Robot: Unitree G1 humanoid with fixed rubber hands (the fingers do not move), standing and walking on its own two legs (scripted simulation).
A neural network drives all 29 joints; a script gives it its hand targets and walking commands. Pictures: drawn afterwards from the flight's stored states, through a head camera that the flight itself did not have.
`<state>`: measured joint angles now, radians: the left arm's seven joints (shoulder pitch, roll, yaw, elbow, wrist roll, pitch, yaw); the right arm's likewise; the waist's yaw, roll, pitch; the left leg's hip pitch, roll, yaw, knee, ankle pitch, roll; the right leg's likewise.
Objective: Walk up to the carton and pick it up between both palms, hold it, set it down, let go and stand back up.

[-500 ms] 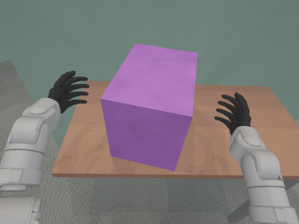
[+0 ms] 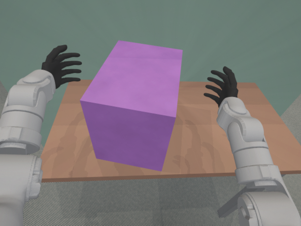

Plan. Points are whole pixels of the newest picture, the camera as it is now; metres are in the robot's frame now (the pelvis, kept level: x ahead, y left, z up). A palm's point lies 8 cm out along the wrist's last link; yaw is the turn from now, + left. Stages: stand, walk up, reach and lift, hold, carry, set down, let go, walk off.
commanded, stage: reach and lift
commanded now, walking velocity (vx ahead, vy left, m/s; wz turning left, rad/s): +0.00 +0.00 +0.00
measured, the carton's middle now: (139, 104) +0.47 -0.03 +0.06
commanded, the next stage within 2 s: none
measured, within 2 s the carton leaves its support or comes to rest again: neither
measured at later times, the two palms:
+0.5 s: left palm (59, 62) +0.50 +0.17 +0.21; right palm (219, 85) +0.40 -0.22 +0.18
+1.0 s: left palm (74, 99) +0.48 +0.16 +0.10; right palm (205, 113) +0.39 -0.20 +0.09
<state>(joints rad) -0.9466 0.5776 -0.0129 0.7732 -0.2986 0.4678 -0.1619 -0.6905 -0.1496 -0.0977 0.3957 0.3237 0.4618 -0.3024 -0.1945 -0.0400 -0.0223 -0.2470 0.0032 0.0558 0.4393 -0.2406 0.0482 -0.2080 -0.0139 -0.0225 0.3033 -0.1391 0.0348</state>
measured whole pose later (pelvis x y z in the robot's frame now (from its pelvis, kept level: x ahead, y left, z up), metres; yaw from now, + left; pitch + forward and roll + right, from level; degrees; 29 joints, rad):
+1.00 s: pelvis -0.01 -0.01 -0.01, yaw +1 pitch +16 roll -2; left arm -1.13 0.46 -0.15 1.43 -0.31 -0.05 -0.09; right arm -0.89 -0.01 -0.17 1.00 0.16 0.05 -0.28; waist -0.23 -0.03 -0.17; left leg -0.60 0.02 0.02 0.57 -0.24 0.03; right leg -0.56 0.00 -0.06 0.45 -0.16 0.01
